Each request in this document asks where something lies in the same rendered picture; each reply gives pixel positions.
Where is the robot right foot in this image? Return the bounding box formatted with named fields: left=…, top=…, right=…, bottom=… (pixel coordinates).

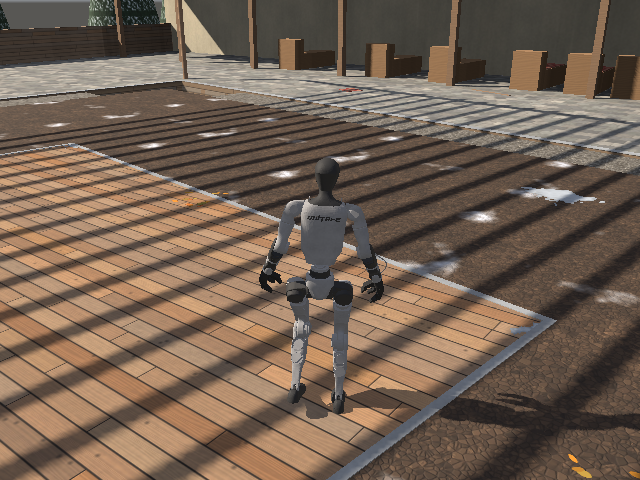
left=331, top=388, right=345, bottom=414

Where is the left robot hand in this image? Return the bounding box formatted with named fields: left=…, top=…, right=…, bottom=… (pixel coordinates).
left=259, top=270, right=282, bottom=293

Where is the robot right upper arm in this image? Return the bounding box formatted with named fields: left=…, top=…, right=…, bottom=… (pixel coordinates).
left=346, top=203, right=372, bottom=259

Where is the humanoid robot torso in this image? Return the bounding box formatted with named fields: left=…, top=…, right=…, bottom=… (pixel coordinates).
left=300, top=196, right=347, bottom=300

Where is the right robot hand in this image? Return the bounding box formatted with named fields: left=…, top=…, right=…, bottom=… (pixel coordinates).
left=361, top=279, right=384, bottom=303

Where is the robot left forearm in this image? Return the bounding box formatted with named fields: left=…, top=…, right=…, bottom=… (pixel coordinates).
left=262, top=238, right=283, bottom=275

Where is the robot right forearm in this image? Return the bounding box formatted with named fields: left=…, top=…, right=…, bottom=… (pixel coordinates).
left=362, top=244, right=382, bottom=283

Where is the robot left upper arm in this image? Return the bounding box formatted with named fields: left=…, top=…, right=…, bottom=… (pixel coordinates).
left=273, top=200, right=304, bottom=254

